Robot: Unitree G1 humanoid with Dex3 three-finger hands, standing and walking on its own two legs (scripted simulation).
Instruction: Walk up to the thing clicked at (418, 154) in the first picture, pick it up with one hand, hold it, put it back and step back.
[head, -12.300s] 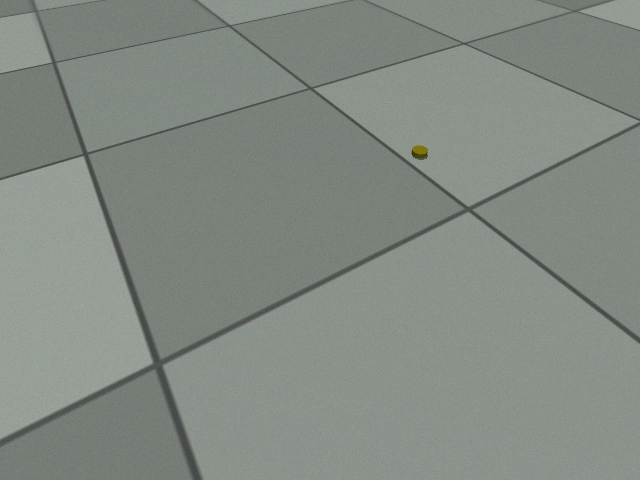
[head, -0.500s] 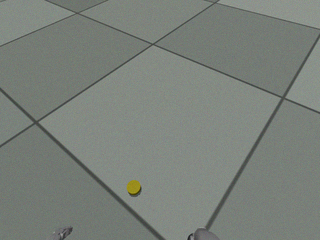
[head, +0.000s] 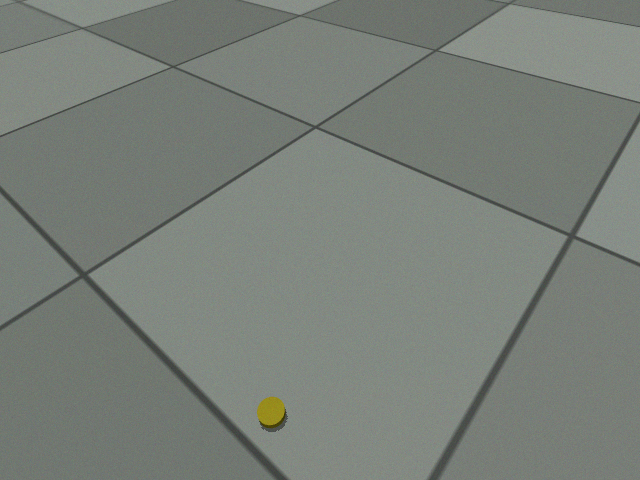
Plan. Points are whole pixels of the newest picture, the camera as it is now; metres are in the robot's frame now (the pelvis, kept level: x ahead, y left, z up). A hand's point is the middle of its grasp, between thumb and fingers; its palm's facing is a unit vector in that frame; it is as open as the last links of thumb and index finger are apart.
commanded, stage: walk up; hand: left
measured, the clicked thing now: (271, 412) +0.50 +0.20 -0.76
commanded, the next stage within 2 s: none
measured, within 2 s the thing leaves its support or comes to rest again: neither
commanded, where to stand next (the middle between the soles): +0.09 -0.01 m, yaw -4 degrees
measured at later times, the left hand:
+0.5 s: hand out of the picture +0.14 +0.26 -0.14, palm faces -0.08 -0.91 -0.41, open 7.4 cm
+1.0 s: hand out of the picture +0.12 +0.25 -0.18, palm faces -0.08 -0.91 -0.40, open 7.4 cm
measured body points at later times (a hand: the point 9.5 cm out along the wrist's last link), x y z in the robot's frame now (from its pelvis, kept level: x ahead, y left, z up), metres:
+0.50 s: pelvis +0.08 -0.01 +0.00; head +0.13 -0.02 +0.45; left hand +0.14 +0.31 -0.11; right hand +0.13 -0.33 -0.13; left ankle +0.10 +0.14 -0.68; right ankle +0.06 -0.12 -0.74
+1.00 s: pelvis +0.02 -0.01 -0.04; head +0.09 -0.03 +0.41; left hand +0.13 +0.30 -0.15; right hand +0.16 -0.33 -0.15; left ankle +0.20 +0.13 -0.74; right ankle -0.03 -0.12 -0.74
